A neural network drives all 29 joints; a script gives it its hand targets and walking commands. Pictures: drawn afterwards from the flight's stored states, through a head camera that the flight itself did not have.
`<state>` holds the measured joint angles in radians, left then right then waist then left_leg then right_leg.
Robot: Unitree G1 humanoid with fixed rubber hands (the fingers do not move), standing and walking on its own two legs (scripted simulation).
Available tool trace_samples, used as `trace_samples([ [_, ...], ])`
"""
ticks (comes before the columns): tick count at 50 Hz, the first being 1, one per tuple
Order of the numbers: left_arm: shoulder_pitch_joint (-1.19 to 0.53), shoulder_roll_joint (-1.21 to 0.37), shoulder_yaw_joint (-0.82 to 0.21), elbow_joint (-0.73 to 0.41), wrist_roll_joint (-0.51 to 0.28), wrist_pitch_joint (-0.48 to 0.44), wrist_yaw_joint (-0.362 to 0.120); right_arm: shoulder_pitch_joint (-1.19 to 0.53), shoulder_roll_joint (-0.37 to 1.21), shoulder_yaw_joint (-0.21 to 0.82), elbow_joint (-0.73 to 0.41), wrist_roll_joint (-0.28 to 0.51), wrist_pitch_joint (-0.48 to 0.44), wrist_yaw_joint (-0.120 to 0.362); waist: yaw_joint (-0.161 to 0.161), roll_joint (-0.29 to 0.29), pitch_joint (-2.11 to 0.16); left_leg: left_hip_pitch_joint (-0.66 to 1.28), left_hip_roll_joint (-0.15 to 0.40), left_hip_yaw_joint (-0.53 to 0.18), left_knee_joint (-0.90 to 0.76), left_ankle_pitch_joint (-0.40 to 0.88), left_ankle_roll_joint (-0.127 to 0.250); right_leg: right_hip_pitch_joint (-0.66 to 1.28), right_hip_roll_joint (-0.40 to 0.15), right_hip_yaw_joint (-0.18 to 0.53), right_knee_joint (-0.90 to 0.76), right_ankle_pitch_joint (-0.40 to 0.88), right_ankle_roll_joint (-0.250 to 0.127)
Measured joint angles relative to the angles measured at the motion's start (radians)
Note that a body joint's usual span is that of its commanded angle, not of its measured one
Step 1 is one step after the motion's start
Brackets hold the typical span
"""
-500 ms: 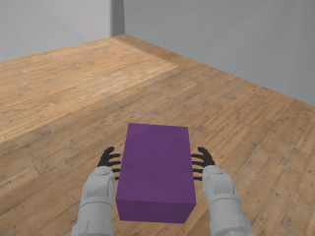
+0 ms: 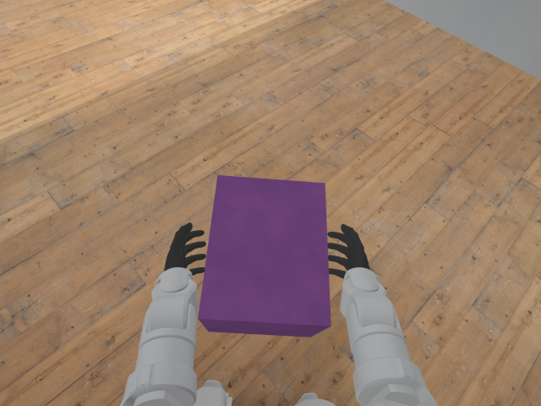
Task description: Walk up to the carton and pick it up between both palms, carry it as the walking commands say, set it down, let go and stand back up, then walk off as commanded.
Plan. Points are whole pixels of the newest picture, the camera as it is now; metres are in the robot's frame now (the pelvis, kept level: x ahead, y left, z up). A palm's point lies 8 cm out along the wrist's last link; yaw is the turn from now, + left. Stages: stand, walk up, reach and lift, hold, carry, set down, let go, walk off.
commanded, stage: set down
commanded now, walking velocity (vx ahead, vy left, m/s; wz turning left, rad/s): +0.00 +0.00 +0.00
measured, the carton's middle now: (265, 258) +0.38 +0.03 -0.11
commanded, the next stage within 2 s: none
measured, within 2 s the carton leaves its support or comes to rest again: neither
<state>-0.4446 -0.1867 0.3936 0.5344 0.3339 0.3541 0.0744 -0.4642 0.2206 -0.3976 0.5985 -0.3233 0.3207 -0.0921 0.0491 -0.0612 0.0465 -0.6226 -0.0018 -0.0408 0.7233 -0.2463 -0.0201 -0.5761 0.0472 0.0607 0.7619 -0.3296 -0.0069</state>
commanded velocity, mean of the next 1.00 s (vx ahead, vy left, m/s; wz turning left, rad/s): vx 0.00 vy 0.00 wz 0.00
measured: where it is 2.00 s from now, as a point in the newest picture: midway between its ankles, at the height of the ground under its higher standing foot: outside the picture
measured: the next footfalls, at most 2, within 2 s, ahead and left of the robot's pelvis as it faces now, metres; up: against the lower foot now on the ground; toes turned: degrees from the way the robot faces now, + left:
none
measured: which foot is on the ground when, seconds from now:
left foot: down 0.00-1.00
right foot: down 0.00-1.00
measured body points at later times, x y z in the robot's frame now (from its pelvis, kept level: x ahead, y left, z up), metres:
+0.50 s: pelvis -0.01 +0.00 -0.07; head +0.16 +0.03 +0.35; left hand +0.37 +0.17 -0.14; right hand +0.37 -0.11 -0.13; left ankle +0.07 +0.13 -0.71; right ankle +0.03 -0.12 -0.71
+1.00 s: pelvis -0.02 +0.00 -0.14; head +0.19 +0.03 +0.26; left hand +0.40 +0.17 -0.22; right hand +0.41 -0.10 -0.22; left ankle +0.07 +0.13 -0.71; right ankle +0.03 -0.12 -0.71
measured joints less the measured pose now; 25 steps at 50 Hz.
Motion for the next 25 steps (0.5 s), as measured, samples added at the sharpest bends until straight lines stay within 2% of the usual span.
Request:
trace_samples([
  [12,-0.101,0.027,0.024,0.024,-0.029,-0.064,0.006,-0.073,0.026,-0.042,-0.031,0.009,-0.059,-0.02,-0.013,0.017,-0.038,-0.288,-0.014,-0.03,0.173,-0.038,-0.008,-0.28,0.012,-0.011,0.168,-0.042,0.003],
  [15,-0.124,0.026,0.028,0.033,-0.027,-0.072,0.003,-0.085,0.029,-0.047,-0.037,0.014,-0.065,-0.047,-0.011,0.018,-0.058,-0.354,-0.016,-0.032,0.211,-0.049,-0.009,-0.346,0.015,-0.008,0.207,-0.053,0.006],
  [20,-0.147,0.02,0.026,0.04,-0.025,-0.08,0.009,-0.101,0.035,-0.047,-0.027,0.034,-0.084,-0.123,-0.007,0.014,-0.099,-0.467,-0.021,-0.034,0.279,-0.07,-0.01,-0.459,0.022,-0.004,0.274,-0.074,0.009],
  [25,-0.156,0.024,0.022,0.033,-0.035,-0.092,0.019,-0.113,0.031,-0.04,-0.024,0.053,-0.101,-0.129,-0.012,0.014,-0.14,-0.578,-0.027,-0.044,0.35,-0.092,-0.014,-0.567,0.028,-0.007,0.342,-0.097,0.01],
])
